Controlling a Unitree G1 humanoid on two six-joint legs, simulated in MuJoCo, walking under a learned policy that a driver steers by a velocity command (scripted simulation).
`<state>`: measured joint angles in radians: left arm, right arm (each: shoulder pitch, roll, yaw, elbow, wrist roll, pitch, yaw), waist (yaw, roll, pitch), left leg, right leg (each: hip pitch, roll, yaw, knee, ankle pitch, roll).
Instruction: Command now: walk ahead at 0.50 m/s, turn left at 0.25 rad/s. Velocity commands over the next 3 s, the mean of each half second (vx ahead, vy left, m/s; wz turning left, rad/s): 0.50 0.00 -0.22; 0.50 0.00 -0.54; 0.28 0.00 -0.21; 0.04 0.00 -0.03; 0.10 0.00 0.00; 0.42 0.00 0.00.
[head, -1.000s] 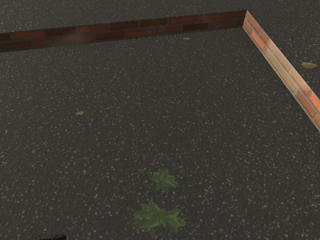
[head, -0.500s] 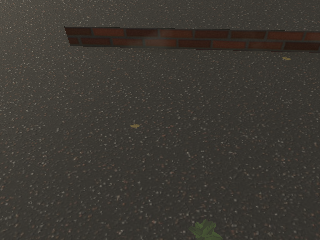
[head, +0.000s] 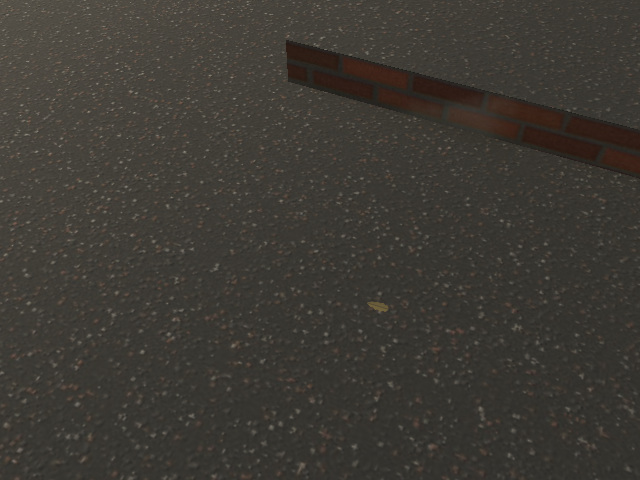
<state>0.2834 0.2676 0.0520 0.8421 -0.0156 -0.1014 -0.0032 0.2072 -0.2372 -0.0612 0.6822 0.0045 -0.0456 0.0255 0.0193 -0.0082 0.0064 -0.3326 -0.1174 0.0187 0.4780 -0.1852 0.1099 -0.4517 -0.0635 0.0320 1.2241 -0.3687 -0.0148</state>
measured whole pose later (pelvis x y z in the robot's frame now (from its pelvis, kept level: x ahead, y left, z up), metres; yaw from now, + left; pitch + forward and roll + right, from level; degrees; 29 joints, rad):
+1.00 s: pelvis +0.55 -0.12 +0.00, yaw -28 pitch +2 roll +1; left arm 0.33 0.30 0.06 0.71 -0.02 -0.02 0.01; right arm 0.16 -0.26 -0.05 0.69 -0.01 -0.11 0.01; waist 0.02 -0.04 0.01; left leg -0.32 -0.03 0.01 0.48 -0.19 0.02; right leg -0.42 0.03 0.10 1.17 -0.41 -0.02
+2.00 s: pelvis +0.75 -0.25 +0.00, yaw -32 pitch -1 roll +0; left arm 0.18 0.23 0.04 0.91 0.01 0.01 0.02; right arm 0.20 -0.22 -0.01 0.94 -0.01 -0.01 -0.03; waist 0.00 0.00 0.03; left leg -0.20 0.02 0.00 0.54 -0.32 -0.01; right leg -0.27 0.00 0.01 0.52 -0.23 0.01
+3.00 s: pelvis +0.99 -0.38 -0.02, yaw -32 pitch +1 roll +0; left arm 0.44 0.25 0.04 1.10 0.00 -0.06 0.01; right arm -0.05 -0.25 -0.04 0.84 0.02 -0.11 0.04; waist 0.06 0.00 0.05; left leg -0.50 0.00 0.06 0.58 -0.11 0.07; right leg 0.04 -0.02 0.00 0.62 -0.51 0.00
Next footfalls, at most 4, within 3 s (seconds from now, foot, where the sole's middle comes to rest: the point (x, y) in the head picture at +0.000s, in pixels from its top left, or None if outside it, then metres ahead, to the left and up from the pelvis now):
0.38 right None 0.37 -0.19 -0.77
0.86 left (371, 392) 0.67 -0.06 -0.77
1.32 right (516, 365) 0.74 -0.39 -0.77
1.62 left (408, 329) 0.83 -0.15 -0.77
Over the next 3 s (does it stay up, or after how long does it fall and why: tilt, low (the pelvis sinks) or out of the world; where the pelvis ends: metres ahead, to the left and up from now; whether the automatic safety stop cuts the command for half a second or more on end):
stays up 0.99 -0.38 -0.02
